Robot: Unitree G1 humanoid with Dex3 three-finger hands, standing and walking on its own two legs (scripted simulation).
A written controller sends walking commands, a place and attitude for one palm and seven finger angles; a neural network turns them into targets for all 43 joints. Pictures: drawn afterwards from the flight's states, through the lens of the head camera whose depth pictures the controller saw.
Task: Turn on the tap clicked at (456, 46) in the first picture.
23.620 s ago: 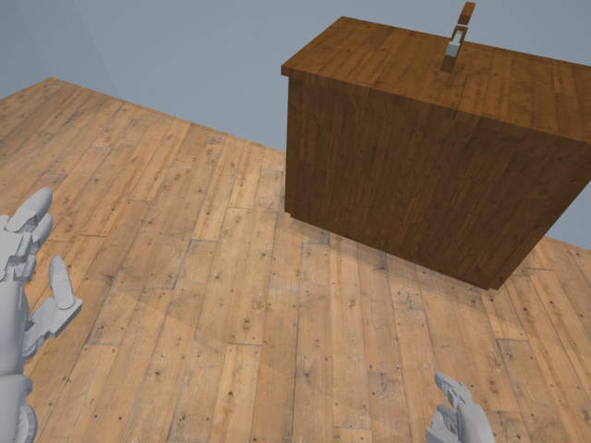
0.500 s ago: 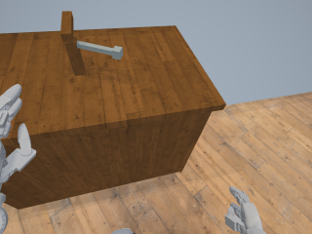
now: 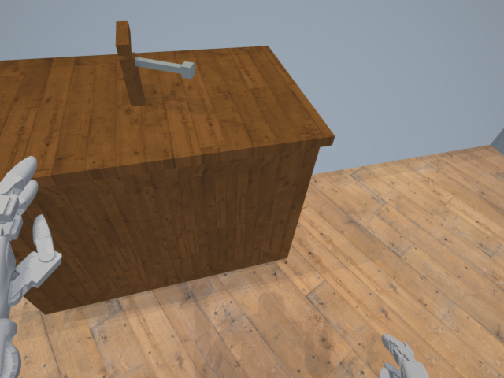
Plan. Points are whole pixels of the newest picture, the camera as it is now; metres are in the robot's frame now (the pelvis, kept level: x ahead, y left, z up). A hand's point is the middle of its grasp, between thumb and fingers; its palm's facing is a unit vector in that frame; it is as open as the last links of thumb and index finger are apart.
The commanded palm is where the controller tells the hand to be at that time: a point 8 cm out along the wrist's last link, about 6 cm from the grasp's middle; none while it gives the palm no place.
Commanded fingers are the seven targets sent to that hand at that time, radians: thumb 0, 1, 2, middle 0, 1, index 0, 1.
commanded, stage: stop stepping back and stand still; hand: left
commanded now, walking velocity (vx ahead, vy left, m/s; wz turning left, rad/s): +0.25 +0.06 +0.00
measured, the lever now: (187, 70) +0.75 +0.17 +0.12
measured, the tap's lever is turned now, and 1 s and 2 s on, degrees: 62 62 62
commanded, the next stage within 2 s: stand and check the lever's angle in 1.60 s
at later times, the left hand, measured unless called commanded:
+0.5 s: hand (34, 364) +0.12 +0.21 +0.16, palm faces +0.29 -0.89 -0.35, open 7.4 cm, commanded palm +0.08 +0.26 +0.18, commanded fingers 0.00 0.90 0.90 -0.20 -0.30 -0.20 -0.30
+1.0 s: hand (61, 345) +0.13 +0.18 +0.18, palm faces +0.37 -0.84 -0.40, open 7.4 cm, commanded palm +0.07 +0.24 +0.18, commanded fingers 0.00 0.90 0.90 -0.20 -0.30 -0.20 -0.30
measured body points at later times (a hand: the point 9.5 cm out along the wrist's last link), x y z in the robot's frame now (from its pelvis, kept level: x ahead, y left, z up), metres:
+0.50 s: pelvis -0.09 -0.01 +0.00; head -0.09 +0.01 +0.45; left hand +0.10 +0.25 +0.18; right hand +0.06 -0.25 -0.08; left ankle -0.10 +0.10 -0.72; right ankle +0.01 -0.09 -0.72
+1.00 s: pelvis -0.08 -0.05 +0.00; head -0.07 -0.05 +0.45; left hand +0.10 +0.22 +0.21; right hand +0.07 -0.30 -0.09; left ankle -0.05 +0.08 -0.73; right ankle -0.05 -0.15 -0.73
